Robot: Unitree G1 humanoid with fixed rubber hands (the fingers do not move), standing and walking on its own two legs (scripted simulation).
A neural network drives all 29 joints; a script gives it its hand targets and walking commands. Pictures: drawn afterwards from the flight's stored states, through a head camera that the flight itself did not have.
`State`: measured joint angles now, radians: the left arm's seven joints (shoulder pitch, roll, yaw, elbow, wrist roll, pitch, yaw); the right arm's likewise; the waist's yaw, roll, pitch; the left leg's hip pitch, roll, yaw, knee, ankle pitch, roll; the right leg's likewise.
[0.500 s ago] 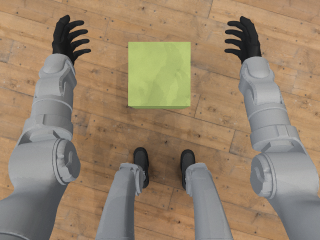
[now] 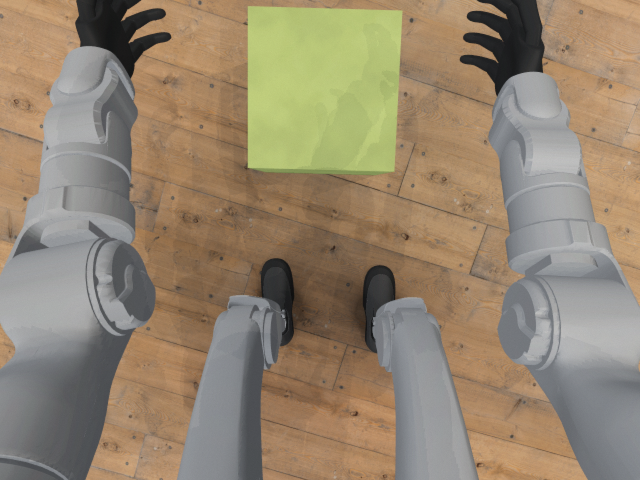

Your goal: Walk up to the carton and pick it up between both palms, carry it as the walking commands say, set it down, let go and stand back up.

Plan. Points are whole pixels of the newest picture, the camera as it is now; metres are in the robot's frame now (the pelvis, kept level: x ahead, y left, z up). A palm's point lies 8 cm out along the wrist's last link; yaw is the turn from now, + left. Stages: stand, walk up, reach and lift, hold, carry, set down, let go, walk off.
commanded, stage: reach and lift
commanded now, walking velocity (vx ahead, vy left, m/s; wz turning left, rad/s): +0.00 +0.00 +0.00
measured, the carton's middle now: (322, 105) +0.55 +0.01 -0.50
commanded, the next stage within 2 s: none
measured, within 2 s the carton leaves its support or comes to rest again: neither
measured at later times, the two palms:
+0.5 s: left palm (190, 102) +0.53 +0.21 -0.35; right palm (442, 113) +0.51 -0.18 -0.36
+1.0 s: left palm (210, 125) +0.51 +0.21 -0.46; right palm (416, 129) +0.50 -0.16 -0.46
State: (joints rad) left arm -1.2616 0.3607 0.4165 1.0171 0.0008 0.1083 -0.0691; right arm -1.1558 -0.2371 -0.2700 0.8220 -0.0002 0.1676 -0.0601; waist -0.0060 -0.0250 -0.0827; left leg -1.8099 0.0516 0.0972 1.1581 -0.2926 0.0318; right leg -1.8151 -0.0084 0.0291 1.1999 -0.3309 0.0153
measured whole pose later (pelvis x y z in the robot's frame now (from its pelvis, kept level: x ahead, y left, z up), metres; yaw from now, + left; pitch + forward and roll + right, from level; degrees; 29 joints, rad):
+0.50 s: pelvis -0.04 +0.00 -0.15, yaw +0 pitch +38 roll +1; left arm -1.59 0.49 0.19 0.99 -0.08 0.18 0.04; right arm -1.50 -0.33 -0.22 0.83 0.10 0.21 -0.18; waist -0.01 -0.03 0.54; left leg -2.02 0.07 0.07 1.83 -0.47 0.03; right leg -2.01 -0.01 0.03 1.87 -0.52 0.01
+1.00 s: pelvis -0.04 +0.00 -0.24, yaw +0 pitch +37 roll +0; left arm -1.67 0.49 0.10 1.26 -0.12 0.10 0.03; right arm -1.60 -0.35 -0.20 1.17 0.13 0.10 -0.13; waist -0.01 -0.06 0.53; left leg -2.27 0.07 0.06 2.12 -0.50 0.04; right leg -2.25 -0.01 0.03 2.15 -0.56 0.02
